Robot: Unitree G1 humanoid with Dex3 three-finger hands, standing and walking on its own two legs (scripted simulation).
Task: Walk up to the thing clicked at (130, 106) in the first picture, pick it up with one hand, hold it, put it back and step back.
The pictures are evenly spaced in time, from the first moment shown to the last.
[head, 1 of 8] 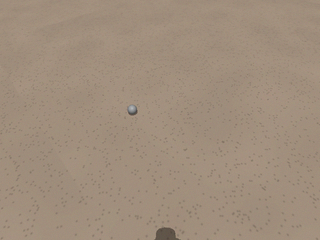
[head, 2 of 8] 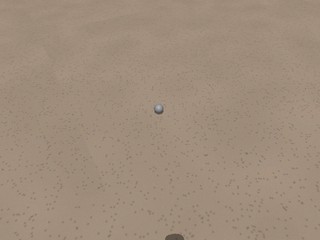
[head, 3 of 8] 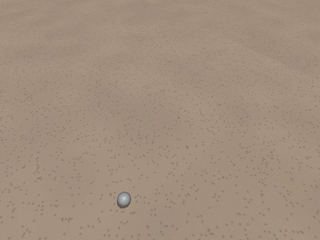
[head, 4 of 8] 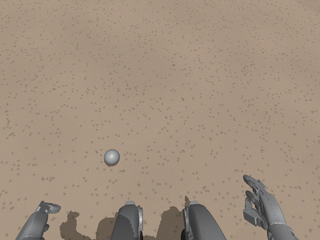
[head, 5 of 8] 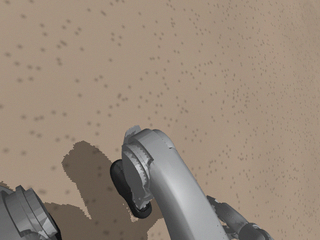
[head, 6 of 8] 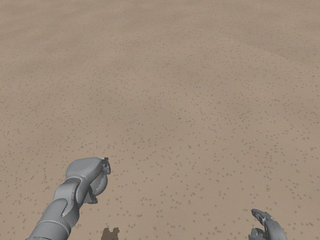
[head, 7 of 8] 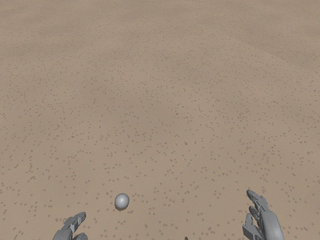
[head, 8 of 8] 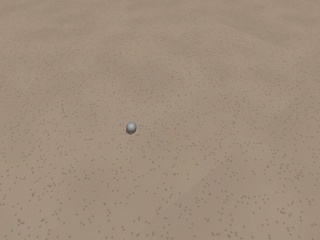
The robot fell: no
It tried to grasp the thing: yes
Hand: left
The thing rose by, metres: 0.69
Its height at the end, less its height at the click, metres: +0.00
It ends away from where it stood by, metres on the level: 0.02
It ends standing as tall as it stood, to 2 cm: yes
